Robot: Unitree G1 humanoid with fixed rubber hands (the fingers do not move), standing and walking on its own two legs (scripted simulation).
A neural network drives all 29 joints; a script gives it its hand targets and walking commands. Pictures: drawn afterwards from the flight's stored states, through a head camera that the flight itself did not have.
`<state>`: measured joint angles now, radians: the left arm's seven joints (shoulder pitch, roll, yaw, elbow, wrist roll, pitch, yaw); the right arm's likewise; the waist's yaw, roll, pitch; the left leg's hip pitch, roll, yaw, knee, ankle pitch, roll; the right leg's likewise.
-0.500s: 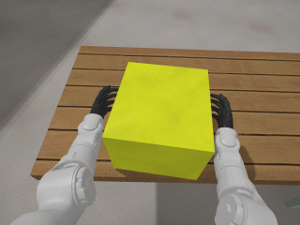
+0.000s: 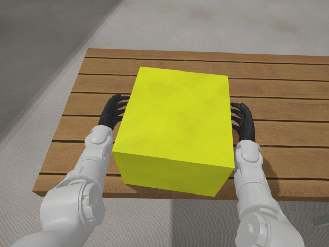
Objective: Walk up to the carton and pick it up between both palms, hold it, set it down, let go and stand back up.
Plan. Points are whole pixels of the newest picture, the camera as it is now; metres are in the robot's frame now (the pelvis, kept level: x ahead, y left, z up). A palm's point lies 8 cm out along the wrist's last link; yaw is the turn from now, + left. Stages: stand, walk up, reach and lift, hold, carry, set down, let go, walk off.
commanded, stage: set down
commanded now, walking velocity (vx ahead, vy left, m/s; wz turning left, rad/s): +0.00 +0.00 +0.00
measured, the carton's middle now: (176, 129) +0.44 -0.03 -0.01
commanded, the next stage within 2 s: none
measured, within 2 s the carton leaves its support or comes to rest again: neither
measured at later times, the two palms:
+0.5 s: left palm (96, 127) +0.42 +0.18 +0.03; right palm (243, 142) +0.38 -0.20 +0.01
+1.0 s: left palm (91, 141) +0.39 +0.19 +0.02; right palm (250, 148) +0.36 -0.22 +0.02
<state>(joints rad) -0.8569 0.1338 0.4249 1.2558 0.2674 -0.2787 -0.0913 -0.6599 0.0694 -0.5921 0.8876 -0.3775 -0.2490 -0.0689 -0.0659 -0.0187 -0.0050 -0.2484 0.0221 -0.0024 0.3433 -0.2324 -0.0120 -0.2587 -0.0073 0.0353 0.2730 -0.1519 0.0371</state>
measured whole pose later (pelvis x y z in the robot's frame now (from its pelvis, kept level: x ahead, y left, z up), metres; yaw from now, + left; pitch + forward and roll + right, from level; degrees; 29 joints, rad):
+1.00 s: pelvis -0.06 -0.01 -0.03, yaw +0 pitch +19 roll +0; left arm -1.03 0.32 -0.13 1.64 -0.36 -0.40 -0.05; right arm -0.87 -0.15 -0.12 1.30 0.21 -0.31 -0.14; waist -0.07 -0.01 -0.17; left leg -0.68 0.02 0.00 0.62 -0.26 -0.02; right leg -0.72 0.00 0.04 0.59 -0.20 0.02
